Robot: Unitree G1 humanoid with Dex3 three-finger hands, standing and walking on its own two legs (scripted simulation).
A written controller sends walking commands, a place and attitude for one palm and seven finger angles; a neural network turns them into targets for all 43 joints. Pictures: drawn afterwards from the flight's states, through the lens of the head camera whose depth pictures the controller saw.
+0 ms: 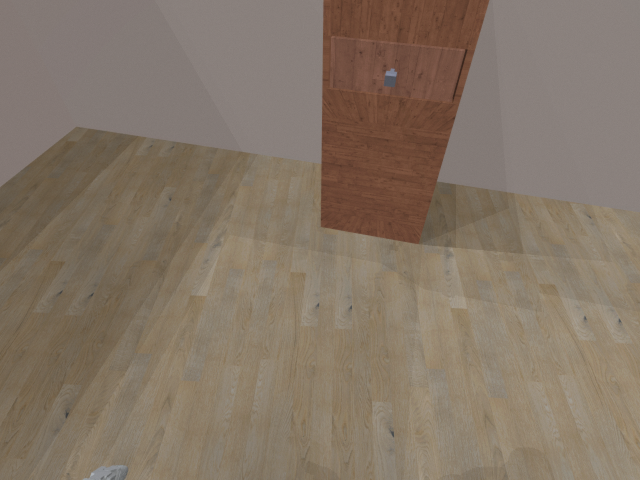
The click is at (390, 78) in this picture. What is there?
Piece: drawer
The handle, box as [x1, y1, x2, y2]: [384, 68, 396, 86]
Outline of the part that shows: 394,69 391,68 389,71 386,71 384,85 394,86 396,72 393,71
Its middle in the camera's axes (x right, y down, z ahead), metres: +0.21 -0.48 +1.15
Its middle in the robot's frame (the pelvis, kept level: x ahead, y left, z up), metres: +1.19 -0.14 -0.04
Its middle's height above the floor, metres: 0.74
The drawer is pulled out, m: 0.00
